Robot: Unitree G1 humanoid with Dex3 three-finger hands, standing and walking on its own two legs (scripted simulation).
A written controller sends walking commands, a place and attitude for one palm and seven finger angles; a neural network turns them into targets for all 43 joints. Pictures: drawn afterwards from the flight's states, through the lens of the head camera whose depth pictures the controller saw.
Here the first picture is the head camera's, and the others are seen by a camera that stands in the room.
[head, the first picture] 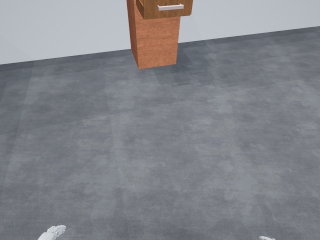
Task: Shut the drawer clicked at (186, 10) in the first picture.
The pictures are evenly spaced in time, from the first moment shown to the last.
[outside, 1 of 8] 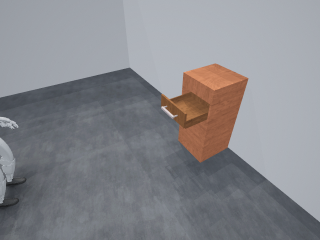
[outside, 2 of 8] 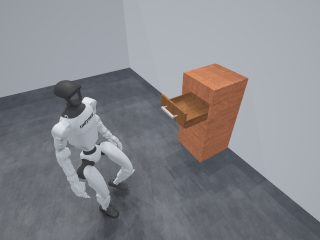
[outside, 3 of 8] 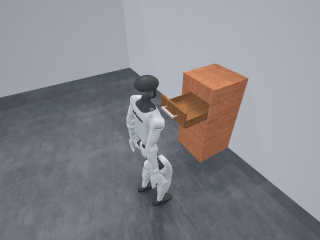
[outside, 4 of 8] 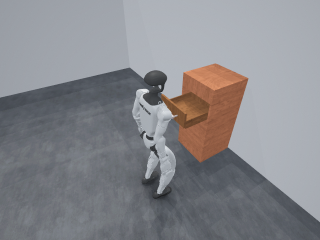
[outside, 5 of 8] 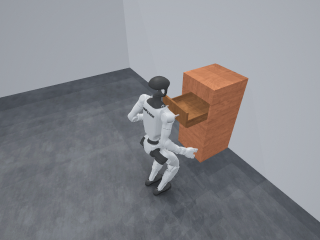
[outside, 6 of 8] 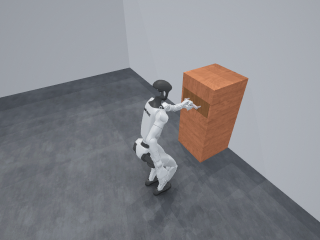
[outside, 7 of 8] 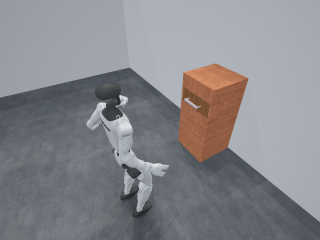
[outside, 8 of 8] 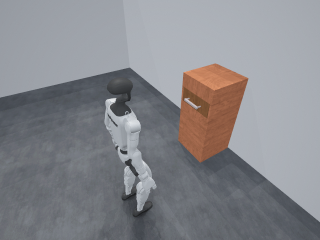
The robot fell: no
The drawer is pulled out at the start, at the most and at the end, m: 0.28 0.28 0.00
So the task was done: yes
